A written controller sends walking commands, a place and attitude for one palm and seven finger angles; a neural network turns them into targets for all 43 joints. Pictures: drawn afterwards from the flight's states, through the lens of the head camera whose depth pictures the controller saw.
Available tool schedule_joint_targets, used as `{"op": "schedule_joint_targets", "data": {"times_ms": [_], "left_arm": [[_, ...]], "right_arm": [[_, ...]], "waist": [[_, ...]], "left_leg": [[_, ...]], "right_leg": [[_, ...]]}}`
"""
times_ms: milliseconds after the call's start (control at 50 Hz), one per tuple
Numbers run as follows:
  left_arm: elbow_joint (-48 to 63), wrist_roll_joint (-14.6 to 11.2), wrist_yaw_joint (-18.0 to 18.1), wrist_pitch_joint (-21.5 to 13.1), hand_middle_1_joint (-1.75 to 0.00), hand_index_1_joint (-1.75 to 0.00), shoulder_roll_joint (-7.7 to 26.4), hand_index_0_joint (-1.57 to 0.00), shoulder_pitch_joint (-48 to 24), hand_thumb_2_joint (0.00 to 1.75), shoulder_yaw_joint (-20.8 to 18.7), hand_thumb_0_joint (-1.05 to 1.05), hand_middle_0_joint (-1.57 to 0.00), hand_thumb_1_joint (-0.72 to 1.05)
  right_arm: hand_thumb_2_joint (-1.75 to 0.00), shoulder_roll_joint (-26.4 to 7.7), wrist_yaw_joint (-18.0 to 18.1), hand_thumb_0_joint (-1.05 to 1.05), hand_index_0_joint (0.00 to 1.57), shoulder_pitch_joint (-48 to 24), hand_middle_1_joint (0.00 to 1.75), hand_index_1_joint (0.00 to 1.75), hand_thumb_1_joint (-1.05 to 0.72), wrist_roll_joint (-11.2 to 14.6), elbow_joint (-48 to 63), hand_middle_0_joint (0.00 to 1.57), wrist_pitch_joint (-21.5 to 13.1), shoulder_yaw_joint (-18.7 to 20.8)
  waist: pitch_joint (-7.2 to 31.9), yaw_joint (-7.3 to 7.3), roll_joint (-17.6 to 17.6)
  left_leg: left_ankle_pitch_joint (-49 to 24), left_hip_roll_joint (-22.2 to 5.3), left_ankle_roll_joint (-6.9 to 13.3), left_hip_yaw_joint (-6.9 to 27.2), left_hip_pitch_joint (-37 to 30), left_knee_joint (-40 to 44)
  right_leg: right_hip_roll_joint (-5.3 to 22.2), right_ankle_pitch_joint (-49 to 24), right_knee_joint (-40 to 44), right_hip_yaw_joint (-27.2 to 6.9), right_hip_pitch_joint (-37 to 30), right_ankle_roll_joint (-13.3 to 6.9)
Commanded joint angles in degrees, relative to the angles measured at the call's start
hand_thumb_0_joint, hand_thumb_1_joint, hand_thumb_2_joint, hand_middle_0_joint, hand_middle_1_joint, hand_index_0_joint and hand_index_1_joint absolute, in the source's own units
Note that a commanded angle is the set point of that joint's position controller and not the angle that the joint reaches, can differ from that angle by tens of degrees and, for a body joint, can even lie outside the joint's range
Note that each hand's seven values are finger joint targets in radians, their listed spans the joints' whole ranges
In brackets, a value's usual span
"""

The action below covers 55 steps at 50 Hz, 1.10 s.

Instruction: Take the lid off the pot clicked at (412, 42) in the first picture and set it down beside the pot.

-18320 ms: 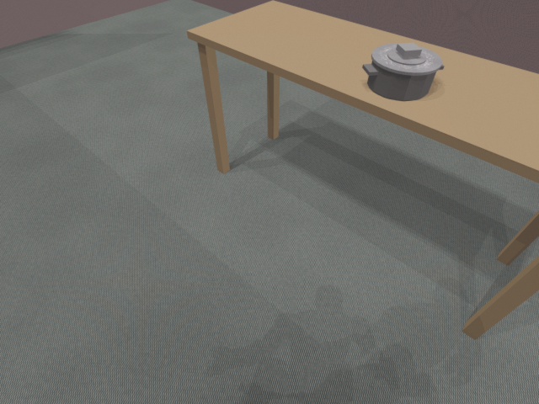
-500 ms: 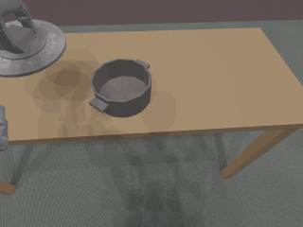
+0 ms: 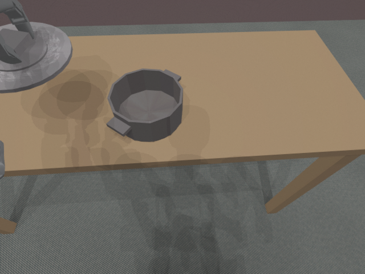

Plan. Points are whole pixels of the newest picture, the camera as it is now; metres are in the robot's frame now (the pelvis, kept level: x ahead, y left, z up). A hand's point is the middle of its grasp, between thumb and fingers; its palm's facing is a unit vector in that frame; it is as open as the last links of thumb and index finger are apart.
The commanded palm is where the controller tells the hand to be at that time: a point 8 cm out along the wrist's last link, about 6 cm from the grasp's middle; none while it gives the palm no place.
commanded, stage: lower the lid onto the table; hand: left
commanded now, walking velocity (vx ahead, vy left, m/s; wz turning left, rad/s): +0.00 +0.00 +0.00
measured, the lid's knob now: (11, 42) +0.52 +0.29 +0.21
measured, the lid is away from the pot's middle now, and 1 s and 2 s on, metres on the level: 0.23 0.23 0.23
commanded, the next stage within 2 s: none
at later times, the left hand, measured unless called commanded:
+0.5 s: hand (11, 60) +0.48 +0.29 +0.20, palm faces -0.36 -0.14 -0.92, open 8.7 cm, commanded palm +0.50 +0.29 +0.27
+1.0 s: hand (21, 77) +0.47 +0.29 +0.17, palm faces -0.42 -0.13 -0.90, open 8.7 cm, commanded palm +0.51 +0.29 +0.23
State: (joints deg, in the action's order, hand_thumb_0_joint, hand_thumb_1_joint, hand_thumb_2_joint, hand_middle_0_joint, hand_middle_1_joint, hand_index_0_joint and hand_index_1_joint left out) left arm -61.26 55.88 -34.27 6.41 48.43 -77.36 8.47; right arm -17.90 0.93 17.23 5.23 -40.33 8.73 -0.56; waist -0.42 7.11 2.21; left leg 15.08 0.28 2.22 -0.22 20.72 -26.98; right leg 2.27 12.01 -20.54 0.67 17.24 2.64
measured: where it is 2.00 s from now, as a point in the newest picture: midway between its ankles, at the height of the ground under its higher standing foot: outside the picture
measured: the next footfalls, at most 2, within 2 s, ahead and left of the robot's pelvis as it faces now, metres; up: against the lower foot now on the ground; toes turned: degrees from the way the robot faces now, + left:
none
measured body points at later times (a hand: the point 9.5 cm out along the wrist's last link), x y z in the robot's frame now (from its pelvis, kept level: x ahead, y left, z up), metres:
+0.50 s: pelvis +0.00 +0.00 +0.00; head +0.07 -0.01 +0.44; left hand +0.49 +0.29 +0.25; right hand +0.02 -0.29 -0.13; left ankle -0.03 +0.09 -0.74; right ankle -0.03 -0.16 -0.74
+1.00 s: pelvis -0.01 +0.00 -0.01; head +0.07 +0.00 +0.44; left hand +0.49 +0.29 +0.22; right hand +0.00 -0.28 -0.13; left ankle -0.03 +0.09 -0.74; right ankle -0.03 -0.16 -0.74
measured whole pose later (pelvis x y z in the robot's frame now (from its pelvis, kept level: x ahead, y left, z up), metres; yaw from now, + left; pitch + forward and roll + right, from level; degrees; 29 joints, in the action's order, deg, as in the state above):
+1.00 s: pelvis -0.01 +0.00 -0.01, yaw -1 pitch +10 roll -2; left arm -65.0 54.8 -31.0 0.9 47.5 -70.3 7.5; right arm -17.6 1.9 18.5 5.4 -40.8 9.1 -0.8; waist 0.4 7.9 1.8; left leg 16.4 -0.3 2.2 -0.5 24.3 -31.1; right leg 1.7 13.1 -24.4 0.2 20.9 2.8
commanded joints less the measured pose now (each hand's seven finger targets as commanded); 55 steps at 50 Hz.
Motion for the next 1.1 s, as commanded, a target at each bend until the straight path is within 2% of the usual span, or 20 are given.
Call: {"op": "schedule_joint_targets", "data": {"times_ms": [0,100,160,200,260,280,360,380,460,520,620,660,720,760,820,860,940,1020,1060,1080], "left_arm": [[9.33,0.85,3.2,0.1,-1.08,-1.06,16.1,-0.76,-28.57,1.0,-5.71,0.0,-0.77,0.53],[14.78,1.63,4.04,-0.19,-1.08,-1.06,17.26,-0.76,-31.42,1.0,-6.36,0.0,-0.77,0.53],[8.71,0.38,3.66,-0.34,-1.08,-1.06,14.11,-0.76,-26.21,1.0,-4.04,0.0,-0.77,0.53],[13.13,0.89,4.04,-0.54,-1.08,-1.06,17.3,-0.76,-30.35,1.0,-6.35,0.0,-0.77,0.53],[13.02,0.1,3.93,-0.64,-1.08,-1.06,12.68,-0.76,-30.1,1.0,-2.82,0.0,-0.77,0.53],[13.59,0.62,4.42,-0.93,-1.08,-1.06,17.25,-0.76,-30.12,1.0,-6.69,0.0,-0.77,0.53],[12.15,-0.16,4.25,-1.65,-1.08,-1.06,14.53,-0.76,-27.74,1.0,-4.38,0.0,-0.77,0.53],[13.81,0.26,4.58,-1.85,-1.08,-1.06,16.84,-0.76,-28.57,1.0,-6.45,0.0,-0.77,0.53],[9.27,-0.7,4.3,-1.8,-1.08,-1.06,12.09,-0.76,-25.87,1.0,-2.41,0.0,-0.77,0.53],[12.4,0.16,4.87,-2.38,-1.08,-1.06,16.56,-0.76,-29.2,1.0,-5.47,0.0,-0.77,0.53],[12.97,-0.14,5.31,-3.63,-1.08,-1.06,17.27,-0.76,-27.6,1.0,-6.68,0.0,-0.77,0.53],[9.77,-0.81,5.1,-3.81,-1.08,-1.06,14.35,-0.76,-24.01,1.0,-4.44,0.0,-0.77,0.53],[10.4,-0.33,5.37,-4.0,-1.08,-1.06,17.32,-0.76,-25.57,1.0,-6.53,0.0,-0.77,0.53],[9.89,-0.8,5.29,-4.21,-1.08,-1.06,13.07,-0.76,-25.16,1.0,-2.86,0.0,-0.77,0.53],[9.05,-0.3,5.72,-4.74,-1.08,-1.06,16.65,-0.76,-25.37,1.0,-5.69,0.0,-0.77,0.53],[12.32,-0.9,5.84,-5.28,-1.08,-1.06,14.75,-0.76,-27.19,1.0,-4.16,0.0,-0.77,0.53],[7.13,-0.87,5.88,-5.42,-1.08,-1.06,14.58,-0.76,-24.05,1.0,-4.66,0.0,-0.77,0.53],[12.56,-0.18,6.6,-6.42,-1.08,-1.06,16.67,-0.76,-27.44,1.0,-5.97,0.0,-0.77,0.53],[7.98,-0.8,6.3,-6.63,-1.08,-1.06,14.02,-0.76,-22.68,1.0,-4.61,0.0,-0.77,0.53],[5.97,-0.85,6.47,-6.51,-1.08,-1.06,16.44,-0.76,-21.57,1.0,-6.61,0.0,-0.77,0.53]], "right_arm": [[-0.9,-9.97,0.5,0.0,0.2,4.14,0.3,0.3,-0.9,-0.1,4.48,0.2,-1.18,3.02],[-0.9,-9.71,0.42,0.0,0.2,3.57,0.3,0.3,-0.9,-0.43,5.73,0.2,-1.02,3.31],[-0.9,-9.83,0.7,0.0,0.2,4.27,0.3,0.3,-0.9,0.36,5.24,0.2,-0.82,3.04],[-0.9,-9.99,0.63,0.0,0.2,3.59,0.3,0.3,-0.9,-0.08,5.45,0.2,-0.59,3.21],[-0.9,-9.66,1.03,0.0,0.2,4.02,0.3,0.3,-0.9,0.07,5.18,0.2,-0.91,3.45],[-0.9,-10.0,1.0,0.0,0.2,4.57,0.3,0.3,-0.9,-0.13,4.68,0.2,-0.92,3.44],[-0.9,-9.74,1.07,0.0,0.2,4.17,0.3,0.3,-0.9,0.26,5.05,0.2,-0.81,3.39],[-0.9,-9.93,0.9,0.0,0.2,4.13,0.3,0.3,-0.9,-0.08,4.91,0.2,-0.74,3.4],[-0.9,-9.92,1.18,0.0,0.2,4.22,0.3,0.3,-0.9,0.47,4.35,0.2,-0.53,3.25],[-0.9,-10.05,1.41,0.0,0.2,4.42,0.3,0.3,-0.9,0.02,4.17,0.2,-0.63,3.27],[-0.9,-10.01,1.59,0.0,0.2,4.9,0.3,0.3,-0.9,-0.14,4.08,0.2,-0.92,3.4],[-0.9,-9.95,1.64,0.0,0.2,4.98,0.3,0.3,-0.9,0.27,4.13,0.2,-0.96,3.33],[-0.9,-10.31,1.43,0.0,0.2,5.01,0.3,0.3,-0.9,0.12,4.01,0.2,-0.53,3.27],[-0.9,-10.07,1.64,0.0,0.2,4.92,0.3,0.3,-0.9,0.37,3.86,0.2,-0.58,3.31],[-0.9,-10.23,1.81,0.0,0.2,5.68,0.3,0.3,-0.9,0.14,3.44,0.2,-0.6,3.19],[-0.9,-10.31,2.02,0.0,0.2,5.36,0.3,0.3,-0.9,0.13,3.7,0.2,-0.68,3.45],[-0.9,-10.29,2.03,0.0,0.2,6.4,0.3,0.3,-0.9,0.16,2.89,0.2,-0.72,3.28],[-0.9,-10.28,2.06,0.0,0.2,6.53,0.3,0.3,-0.9,-0.17,3.16,0.2,-0.67,3.55],[-0.9,-10.04,2.22,0.0,0.2,6.97,0.3,0.3,-0.9,-0.03,2.98,0.2,-1.03,3.44],[-0.9,-10.44,2.0,0.0,0.2,7.13,0.3,0.3,-0.9,0.01,2.51,0.2,-0.75,3.2]], "waist": [[26.6,-0.2,2.27],[29.8,-0.39,7.36],[25.54,0.12,3.81],[28.4,-0.12,4.07],[28.09,0.61,5.55],[28.91,0.23,3.95],[27.68,0.19,5.78],[28.49,-0.18,5.0],[24.7,0.87,4.69],[27.96,0.69,4.48],[28.53,0.34,6.26],[25.97,0.61,6.02],[25.98,0.36,4.04],[25.63,1.06,6.2],[26.24,1.04,4.46],[27.87,0.87,8.53],[25.37,1.43,4.35],[29.4,0.98,7.91],[27.0,1.15,5.97],[25.3,1.09,3.96]], "left_leg": [[-32.38,1.44,2.71,0.71,-18.03,-1.58],[-35.88,1.37,2.61,1.3,-21.24,-2.14],[-31.58,1.23,2.45,0.54,-17.67,-1.61],[-30.68,1.42,2.83,0.4,-18.56,-1.69],[-32.12,1.07,2.78,0.59,-19.99,-1.86],[-31.48,1.09,2.79,0.74,-19.73,-2.27],[-31.66,1.18,2.64,0.42,-18.69,-1.87],[-32.06,1.22,2.67,0.82,-19.18,-2.24],[-27.36,1.21,2.69,-0.07,-16.75,-1.82],[-25.72,1.52,3.01,0.03,-17.27,-1.99],[-29.13,1.31,2.87,0.6,-18.55,-2.63],[-28.73,1.16,2.64,0.31,-17.46,-2.56],[-25.06,1.53,2.83,0.08,-15.45,-2.46],[-27.23,1.1,2.64,0.08,-16.75,-2.77],[-24.11,1.36,2.84,0.03,-15.56,-3.03],[-28.22,0.8,2.42,0.66,-18.5,-3.16],[-23.27,1.29,2.7,0.11,-15.16,-3.45],[-28.56,0.94,2.42,0.97,-18.51,-4.29],[-30.14,0.82,2.57,0.77,-17.42,-4.77],[-27.08,1.04,2.55,0.51,-15.12,-5.05]], "right_leg": [[-5.39,-22.83,-1.73,3.07,-5.09,-3.7],[-5.51,-22.66,-2.15,2.9,-4.39,-4.09],[-5.21,-21.07,-1.67,3.46,-3.39,-3.95],[-5.2,-22.13,-2.12,2.8,-5.08,-3.76],[-5.16,-21.49,-1.55,3.11,-2.98,-3.9],[-5.32,-21.89,-2.14,2.85,-4.39,-3.65],[-5.01,-21.93,-2.11,3.08,-3.78,-3.97],[-5.25,-22.25,-2.46,2.87,-4.49,-3.82],[-5.18,-19.75,-1.84,3.27,-2.13,-3.95],[-5.34,-20.06,-2.19,2.72,-4.2,-3.75],[-5.48,-20.55,-2.7,2.89,-3.32,-3.85],[-5.34,-19.79,-2.45,3.22,-1.67,-4.07],[-5.51,-19.39,-2.9,3.06,-2.86,-3.9],[-5.47,-19.1,-2.88,3.33,-0.58,-4.08],[-5.65,-18.16,-3.16,3.13,-1.32,-3.8],[-5.51,-18.14,-3.42,3.43,0.39,-4.27],[-5.8,-16.48,-3.49,3.38,1.04,-3.82],[-5.9,-18.1,-4.25,3.15,0.99,-4.08],[-6.03,-18.61,-4.34,3.48,2.31,-4.04],[-6.05,-18.23,-4.68,3.3,1.96,-3.76]]}}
